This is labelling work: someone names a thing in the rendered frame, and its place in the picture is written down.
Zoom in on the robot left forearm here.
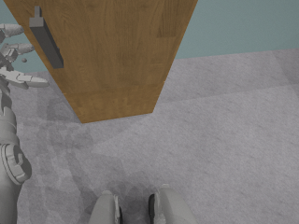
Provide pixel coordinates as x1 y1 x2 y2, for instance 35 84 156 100
0 80 21 147

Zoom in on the robot left hand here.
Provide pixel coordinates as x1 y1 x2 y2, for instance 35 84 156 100
0 23 50 90

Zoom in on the robot thigh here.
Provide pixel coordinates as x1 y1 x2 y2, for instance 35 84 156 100
88 194 121 224
154 188 199 224

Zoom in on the right robot thigh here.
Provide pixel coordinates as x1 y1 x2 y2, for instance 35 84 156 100
154 188 199 224

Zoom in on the left robot thigh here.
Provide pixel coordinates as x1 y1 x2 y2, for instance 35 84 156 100
88 194 121 224

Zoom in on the cupboard door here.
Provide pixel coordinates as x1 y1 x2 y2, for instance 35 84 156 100
11 0 194 94

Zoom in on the handle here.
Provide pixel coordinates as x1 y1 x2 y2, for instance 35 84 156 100
29 6 64 69

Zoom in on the left robot upper arm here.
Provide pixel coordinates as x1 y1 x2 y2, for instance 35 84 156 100
0 144 33 224

